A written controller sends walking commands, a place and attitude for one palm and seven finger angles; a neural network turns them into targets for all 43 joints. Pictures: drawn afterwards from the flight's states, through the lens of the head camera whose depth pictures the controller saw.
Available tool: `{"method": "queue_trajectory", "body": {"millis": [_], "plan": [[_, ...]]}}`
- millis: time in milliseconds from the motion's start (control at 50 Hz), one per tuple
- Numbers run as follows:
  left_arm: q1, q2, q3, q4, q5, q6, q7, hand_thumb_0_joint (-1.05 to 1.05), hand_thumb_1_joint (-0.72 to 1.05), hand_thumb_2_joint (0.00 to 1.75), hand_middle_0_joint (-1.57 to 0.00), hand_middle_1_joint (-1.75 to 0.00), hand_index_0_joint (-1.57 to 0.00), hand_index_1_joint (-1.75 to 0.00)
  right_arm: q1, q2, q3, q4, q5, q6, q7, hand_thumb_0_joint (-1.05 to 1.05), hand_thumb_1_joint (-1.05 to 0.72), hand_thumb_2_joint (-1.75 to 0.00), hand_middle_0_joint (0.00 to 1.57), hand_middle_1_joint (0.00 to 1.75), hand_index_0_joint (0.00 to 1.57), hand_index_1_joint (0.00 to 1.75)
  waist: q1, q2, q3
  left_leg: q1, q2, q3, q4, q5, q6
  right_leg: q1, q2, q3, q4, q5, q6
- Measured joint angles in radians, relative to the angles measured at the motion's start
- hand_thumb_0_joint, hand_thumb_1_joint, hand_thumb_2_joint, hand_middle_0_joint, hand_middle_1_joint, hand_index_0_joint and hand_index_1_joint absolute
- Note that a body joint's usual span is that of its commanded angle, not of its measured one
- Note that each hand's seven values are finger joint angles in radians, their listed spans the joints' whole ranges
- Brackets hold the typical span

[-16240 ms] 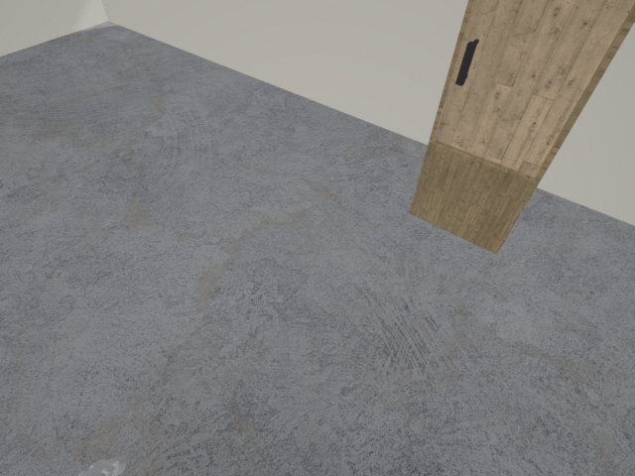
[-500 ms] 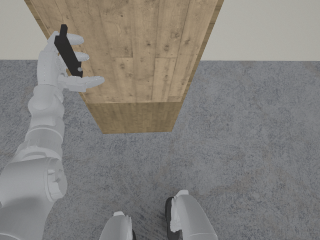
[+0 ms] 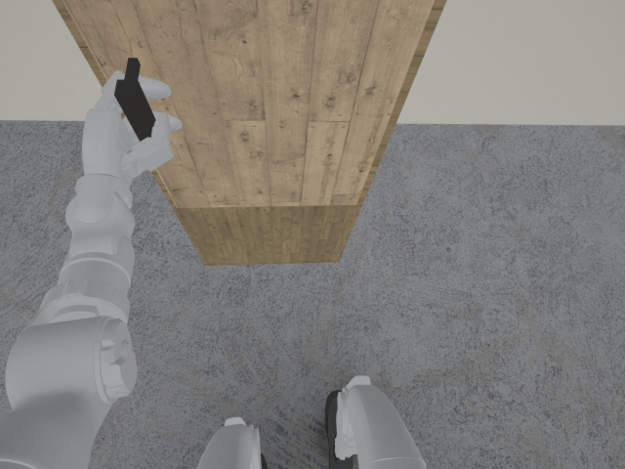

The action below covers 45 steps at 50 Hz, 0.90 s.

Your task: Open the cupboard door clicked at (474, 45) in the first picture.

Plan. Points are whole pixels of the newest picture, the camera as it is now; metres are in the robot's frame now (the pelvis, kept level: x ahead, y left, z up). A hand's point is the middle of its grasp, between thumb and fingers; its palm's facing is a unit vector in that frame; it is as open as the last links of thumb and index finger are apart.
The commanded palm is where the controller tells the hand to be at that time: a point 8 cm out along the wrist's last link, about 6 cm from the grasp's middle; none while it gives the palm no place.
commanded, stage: pull the door open along its arc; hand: left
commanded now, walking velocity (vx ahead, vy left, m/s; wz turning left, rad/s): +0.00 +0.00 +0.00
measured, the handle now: (146, 112) +0.55 +0.16 +0.05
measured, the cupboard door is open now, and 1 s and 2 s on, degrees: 0 38 43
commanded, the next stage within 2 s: open thumb and fingers to let go in 1.12 s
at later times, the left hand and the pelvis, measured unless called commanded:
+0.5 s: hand (177, 214) +0.41 +0.12 +0.05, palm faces +0.02 -1.00 +0.03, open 6.0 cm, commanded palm +0.35 +0.18 +0.05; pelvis +0.01 +0.00 +0.02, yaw -1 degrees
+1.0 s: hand (248, 288) +0.32 +0.05 +0.05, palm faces +0.34 -0.94 -0.01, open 6.0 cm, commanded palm +0.24 +0.08 +0.05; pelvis +0.01 -0.03 +0.02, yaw +2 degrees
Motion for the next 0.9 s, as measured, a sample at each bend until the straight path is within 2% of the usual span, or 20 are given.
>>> {"method": "queue_trajectory", "body": {"millis": [100, 200, 300, 420, 460, 520, 600, 700, 780, 900], "plan": [[-0.004, 0.007, 0.009, 0.008, 0.01, -0.004, -0.009, 0.01, 0.75, 0.83, -0.39, -1.35, -0.35, -1.35, -0.002, 0.0, 0.003, -0.001, 0.001, 0.002, -0.001, 0.01, -0.91, -0.89, 0.2, 0.3, 0.2, 0.3, -0.002, -0.003, 0.001, -0.001, 0.0, 0.0, 0.0, 0.0, -0.001, -0.001, 0.001, 0.0, 0.002, 0.0, -0.002], [0.058, -0.004, 0.01, -0.055, -0.012, 0.007, -0.015, 0.01, 0.75, 0.81, -0.4, -1.35, -0.35, -1.35, 0.0, 0.001, -0.003, -0.014, 0.008, 0.006, 0.001, 0.01, -0.91, -0.89, 0.2, 0.3, 0.2, 0.3, 0.002, -0.001, -0.005, 0.016, 0.004, 0.01, -0.015, 0.003, -0.002, 0.008, 0.007, 0.009, -0.01, 0.004, -0.002], [0.188, -0.047, -0.009, -0.188, -0.042, 0.022, -0.017, 0.01, 0.74, 0.77, -0.39, -1.35, -0.35, -1.35, 0.006, 0.005, -0.01, -0.033, 0.023, 0.011, 0.01, 0.01, -0.91, -0.89, 0.2, 0.3, 0.2, 0.3, 0.019, -0.001, -0.015, 0.058, 0.006, 0.023, -0.055, 0.012, -0.001, 0.041, 0.014, 0.021, -0.038, 0.011, -0.001], [0.409, -0.129, -0.081, -0.402, -0.07, 0.03, -0.017, 0.01, 0.72, 0.73, -0.39, -1.35, -0.35, -1.35, -0.003, 0.008, -0.019, -0.057, 0.038, -0.001, 0.018, 0.01, -0.91, -0.89, 0.2, 0.3, 0.2, 0.3, 0.05, -0.005, -0.032, 0.123, 0.002, 0.032, -0.108, 0.025, 0.0, 0.098, 0.014, 0.03, -0.074, 0.014, 0.001], [0.481, -0.177, -0.111, -0.48, -0.074, 0.033, 0.039, 0.01, 0.7, 0.72, -0.39, -1.35, -0.35, -1.35, -0.018, 0.011, -0.027, -0.063, 0.037, -0.01, 0.021, 0.01, -0.91, -0.89, 0.2, 0.3, 0.2, 0.3, 0.065, -0.004, -0.035, 0.141, 0.002, 0.032, -0.118, 0.025, -0.001, 0.115, 0.016, 0.031, -0.082, 0.014, 0.002], [0.586, -0.277, -0.167, -0.591, -0.054, 0.02, 0.192, 0.02, 0.69, 0.72, -0.39, -1.35, -0.37, -1.35, -0.05, 0.02, -0.039, -0.069, 0.024, -0.028, 0.03, 0.01, -0.91, -0.89, 0.2, 0.3, 0.2, 0.3, 0.086, -0.006, -0.04, 0.163, 0.0, 0.034, -0.126, 0.024, -0.002, 0.134, 0.014, 0.032, -0.085, 0.01, 0.003], [0.684, -0.384, -0.258, -0.686, 0.038, 0.005, 0.403, 0.02, 0.69, 0.73, -0.38, -1.34, -0.37, -1.34, -0.105, 0.038, -0.045, -0.077, -0.004, -0.039, 0.038, 0.01, -0.91, -0.89, 0.2, 0.3, 0.2, 0.3, 0.114, -0.011, -0.041, 0.181, -0.004, 0.03, -0.12, 0.019, -0.005, 0.149, 0.009, 0.03, -0.068, -0.003, 0.001], [0.719, -0.461, -0.352, -0.701, 0.143, 0.001, 0.615, 0.02, 0.68, 0.76, -0.39, -1.33, -0.36, -1.33, -0.178, 0.067, -0.039, -0.065, -0.03, -0.046, 0.026, 0.01, -0.91, -0.89, 0.2, 0.3, 0.2, 0.3, 0.146, -0.017, -0.037, 0.189, -0.011, 0.017, -0.1, 0.012, -0.011, 0.158, -0.002, 0.02, -0.037, -0.022, -0.005], [0.736, -0.481, -0.4, -0.707, 0.188, 0.023, 0.691, 0.02, 0.69, 0.78, -0.38, -1.33, -0.36, -1.33, -0.214, 0.089, -0.034, -0.053, -0.042, -0.056, 0.013, 0.01, -0.91, -0.89, 0.2, 0.3, 0.2, 0.3, 0.164, -0.017, -0.038, 0.197, -0.012, 0.006, -0.098, 0.013, -0.02, 0.167, -0.005, 0.009, -0.03, -0.028, -0.013], [0.824, -0.499, -0.469, -0.77, 0.184, 0.049, 0.707, 0.03, 0.7, 0.77, -0.35, -1.33, -0.36, -1.34, -0.212, 0.1, -0.03, -0.047, -0.041, -0.074, 0.006, 0.01, -0.91, -0.89, 0.2, 0.3, 0.2, 0.3, 0.175, -0.011, -0.036, 0.225, -0.01, -0.006, -0.116, 0.021, -0.031, 0.196, -0.004, -0.003, -0.038, -0.032, -0.024]]}}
